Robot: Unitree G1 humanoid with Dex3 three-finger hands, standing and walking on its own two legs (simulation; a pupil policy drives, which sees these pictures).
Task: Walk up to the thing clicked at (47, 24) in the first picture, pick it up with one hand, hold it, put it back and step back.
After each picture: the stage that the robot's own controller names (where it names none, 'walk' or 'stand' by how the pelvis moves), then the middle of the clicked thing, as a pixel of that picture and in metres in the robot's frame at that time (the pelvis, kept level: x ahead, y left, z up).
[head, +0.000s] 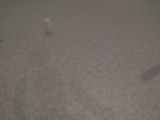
stand; (48, 27) +1.71 +0.49 -0.66
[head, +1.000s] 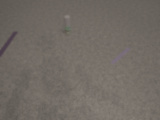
walk; (67, 25) +1.62 +0.24 -0.63
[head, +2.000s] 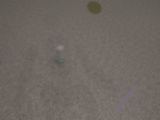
walk; (61, 56) +1.10 +0.23 -0.64
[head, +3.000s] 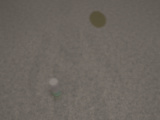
walk; (55, 89) +0.71 +0.26 -0.64
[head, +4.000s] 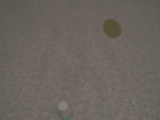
walk; (65, 112) +0.51 +0.19 -0.63
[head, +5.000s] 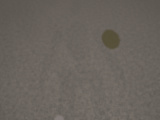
stand; out of the picture +0.45 +0.20 -0.65
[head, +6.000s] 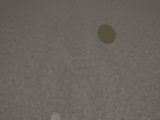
stand; out of the picture +0.44 +0.22 -0.65
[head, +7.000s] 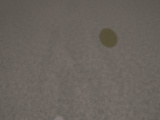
stand; out of the picture +0.44 +0.21 -0.66
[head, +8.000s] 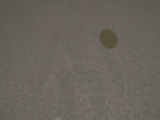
stand; out of the picture +0.44 +0.21 -0.66
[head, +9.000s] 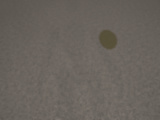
stand; out of the picture +0.43 +0.21 -0.66
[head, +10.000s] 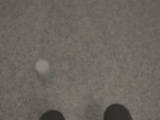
go down; (45, 73) +0.50 +0.19 -0.42
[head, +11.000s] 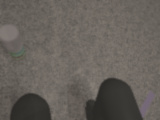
go down; (14, 45) +0.54 +0.21 -0.28
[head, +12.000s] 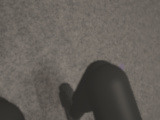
close in; out of the picture +0.53 +0.26 -0.20
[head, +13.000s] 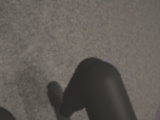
close; out of the picture +0.52 +0.27 -0.19
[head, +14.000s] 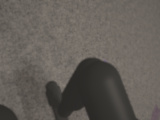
lift; out of the picture +0.52 +0.27 -0.19
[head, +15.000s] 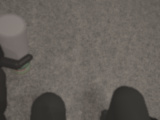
lift; (17, 51) +0.43 +0.23 -0.04
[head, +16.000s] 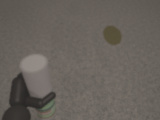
hold; (41, 91) +0.31 +0.16 +0.07
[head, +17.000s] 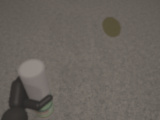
hold; (39, 93) +0.32 +0.17 +0.02
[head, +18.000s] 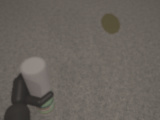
crouch; (40, 90) +0.33 +0.17 +0.01
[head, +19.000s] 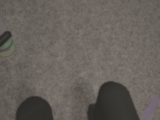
crouch; out of the picture +0.52 +0.21 -0.06
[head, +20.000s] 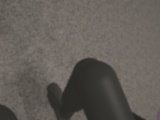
lower; out of the picture +0.51 +0.26 -0.19
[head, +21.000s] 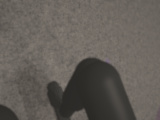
lower; out of the picture +0.52 +0.27 -0.19
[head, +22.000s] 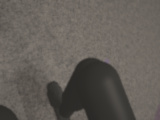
lower; out of the picture +0.51 +0.27 -0.19
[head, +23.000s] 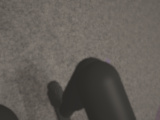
lower; out of the picture +0.52 +0.27 -0.19
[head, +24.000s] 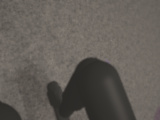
draw back; out of the picture +0.52 +0.25 -0.19
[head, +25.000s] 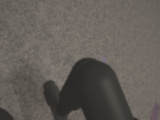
withdraw; out of the picture +0.50 +0.26 -0.20
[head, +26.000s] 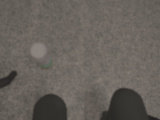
walk; (43, 58) +0.50 +0.18 -0.30
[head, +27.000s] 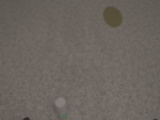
stand; (61, 110) +0.46 +0.16 -0.57
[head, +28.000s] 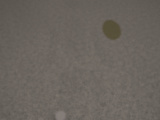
stand; out of the picture +0.44 +0.16 -0.59
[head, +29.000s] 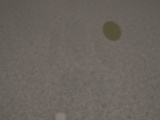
stand; out of the picture +0.44 +0.16 -0.59
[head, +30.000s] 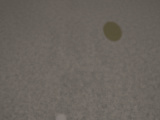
stand; out of the picture +0.43 +0.16 -0.59
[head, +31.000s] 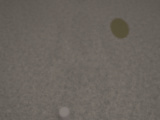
stand; (65, 118) +0.44 +0.16 -0.60
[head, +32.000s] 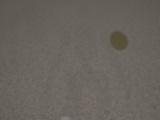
walk; out of the picture +0.45 +0.17 -0.66
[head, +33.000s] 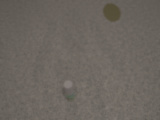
walk; (69, 91) +0.62 +0.18 -0.64
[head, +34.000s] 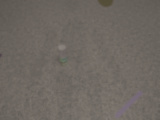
walk; (63, 56) +0.98 +0.21 -0.64
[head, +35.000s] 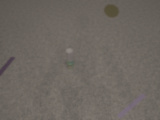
stand; (70, 59) +1.09 +0.19 -0.65
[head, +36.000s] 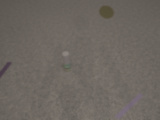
stand; (66, 62) +1.08 +0.21 -0.66
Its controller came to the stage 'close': yes
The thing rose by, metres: 0.67
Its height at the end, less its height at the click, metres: +0.00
